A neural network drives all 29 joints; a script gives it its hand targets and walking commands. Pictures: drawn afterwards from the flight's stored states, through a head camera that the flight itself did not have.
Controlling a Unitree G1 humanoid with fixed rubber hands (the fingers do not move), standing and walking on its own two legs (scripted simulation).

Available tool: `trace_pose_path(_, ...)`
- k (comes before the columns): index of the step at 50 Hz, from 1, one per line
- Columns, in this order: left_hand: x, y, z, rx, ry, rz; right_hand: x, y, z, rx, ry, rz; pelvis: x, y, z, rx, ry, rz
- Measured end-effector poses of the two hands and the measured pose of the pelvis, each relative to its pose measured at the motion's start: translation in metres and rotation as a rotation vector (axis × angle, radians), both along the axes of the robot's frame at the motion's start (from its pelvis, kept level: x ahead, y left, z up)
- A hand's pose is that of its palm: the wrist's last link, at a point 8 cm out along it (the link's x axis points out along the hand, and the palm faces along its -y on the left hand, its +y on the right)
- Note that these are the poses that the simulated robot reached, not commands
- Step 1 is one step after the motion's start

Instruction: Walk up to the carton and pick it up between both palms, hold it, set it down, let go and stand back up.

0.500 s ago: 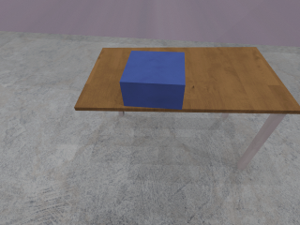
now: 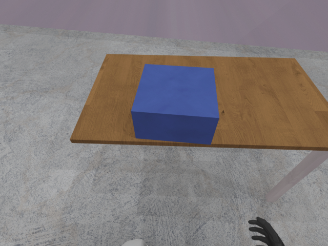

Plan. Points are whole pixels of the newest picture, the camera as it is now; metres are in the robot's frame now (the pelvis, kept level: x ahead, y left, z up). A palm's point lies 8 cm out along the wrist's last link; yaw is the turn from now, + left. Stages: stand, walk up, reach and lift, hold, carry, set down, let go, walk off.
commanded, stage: walk up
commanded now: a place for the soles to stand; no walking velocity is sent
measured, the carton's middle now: (176, 102) +0.61 +0.01 -0.04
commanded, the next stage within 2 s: none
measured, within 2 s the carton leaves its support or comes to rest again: neither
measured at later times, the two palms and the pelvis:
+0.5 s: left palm (88, 193) +0.26 +0.24 -0.07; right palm out of the picture +0.14 -0.26 -0.11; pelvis +0.11 +0.00 +0.00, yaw -4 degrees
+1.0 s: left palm (83, 194) +0.26 +0.26 -0.07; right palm (278, 226) +0.20 -0.27 -0.09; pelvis +0.12 +0.00 +0.01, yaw -5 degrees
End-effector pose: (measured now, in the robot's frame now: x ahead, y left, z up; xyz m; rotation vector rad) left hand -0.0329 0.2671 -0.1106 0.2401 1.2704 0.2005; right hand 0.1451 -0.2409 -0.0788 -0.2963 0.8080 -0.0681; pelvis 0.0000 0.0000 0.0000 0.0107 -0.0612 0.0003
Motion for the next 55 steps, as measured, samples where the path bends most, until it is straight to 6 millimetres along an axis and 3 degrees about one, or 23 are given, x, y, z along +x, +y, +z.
trace_pose_path(5,0.099,0.004,0.013,-0.017,-0.12,-0.106,-0.03,-0.015,0.001,-0.025,0.125,-0.128,0.03,0.004,0.013,0.007,0.003,-0.041)
trace_pose_path(10,0.193,-0.011,0.03,-0.03,-0.257,-0.203,-0.065,-0.03,-0.006,-0.026,0.257,-0.226,0.058,0.002,0.018,0.003,0.013,-0.058)
trace_pose_path(14,0.249,-0.03,0.033,-0.015,-0.355,-0.253,-0.072,-0.039,-0.024,0.003,0.335,-0.256,0.08,-0.008,0.007,0.009,0.01,-0.057)
trace_pose_path(17,0.272,-0.039,0.032,-0.006,-0.387,-0.247,-0.062,-0.039,-0.037,0.019,0.365,-0.244,0.09,-0.012,0.0,-0.004,0.011,-0.064)
trace_pose_path(25,0.292,-0.024,0.037,0.004,-0.375,-0.213,-0.005,-0.02,-0.032,0.04,0.272,-0.192,0.106,0.0,0.005,0.002,0.019,-0.068)
trace_pose_path(32,0.291,-0.011,0.036,-0.002,-0.337,-0.194,0.045,-0.017,-0.01,0.038,0.172,-0.167,0.122,0.004,0.013,0.004,0.035,-0.075)
trace_pose_path(37,0.289,-0.008,0.034,0.002,-0.314,-0.197,0.068,-0.02,-0.002,0.026,0.125,-0.153,0.125,0.006,0.014,0.004,0.032,-0.077)
trace_pose_path(45,0.29,-0.008,0.035,0.004,-0.316,-0.202,0.072,-0.024,-0.002,0.023,0.121,-0.158,0.123,0.006,0.014,0.005,0.026,-0.084)
trace_pose_path(55,0.289,-0.012,0.039,0.013,-0.317,-0.219,0.044,-0.025,-0.011,0.045,0.178,-0.188,0.119,0.002,0.015,0.009,0.029,-0.096)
